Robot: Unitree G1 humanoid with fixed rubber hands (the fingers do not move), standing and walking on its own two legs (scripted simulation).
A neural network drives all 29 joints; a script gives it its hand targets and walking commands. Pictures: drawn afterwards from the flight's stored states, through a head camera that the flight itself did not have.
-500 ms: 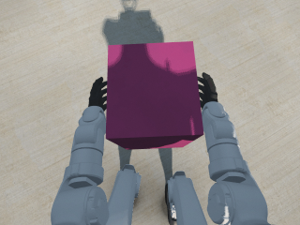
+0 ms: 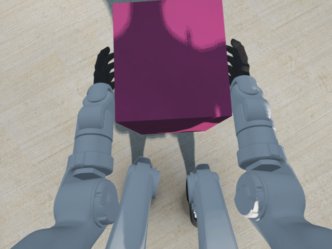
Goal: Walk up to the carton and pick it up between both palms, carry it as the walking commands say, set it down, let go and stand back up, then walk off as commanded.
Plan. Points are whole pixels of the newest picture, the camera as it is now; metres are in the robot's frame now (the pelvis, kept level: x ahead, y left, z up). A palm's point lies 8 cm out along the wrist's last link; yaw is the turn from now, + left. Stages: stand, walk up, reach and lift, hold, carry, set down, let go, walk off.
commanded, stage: set down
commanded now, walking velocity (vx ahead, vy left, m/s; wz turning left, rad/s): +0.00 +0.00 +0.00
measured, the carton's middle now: (170, 83) +0.49 +0.04 -0.16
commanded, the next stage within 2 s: none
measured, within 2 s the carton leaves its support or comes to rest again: rests again in 1.70 s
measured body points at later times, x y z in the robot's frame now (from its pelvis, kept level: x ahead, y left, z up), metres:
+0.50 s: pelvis -0.04 -0.01 -0.06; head +0.33 +0.02 +0.18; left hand +0.49 +0.20 -0.21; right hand +0.54 -0.09 -0.20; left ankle +0.10 +0.13 -0.49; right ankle +0.08 -0.12 -0.49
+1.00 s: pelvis -0.03 +0.00 -0.12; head +0.36 +0.02 +0.09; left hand +0.52 +0.20 -0.30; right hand +0.57 -0.10 -0.29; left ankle +0.10 +0.13 -0.49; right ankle +0.08 -0.12 -0.49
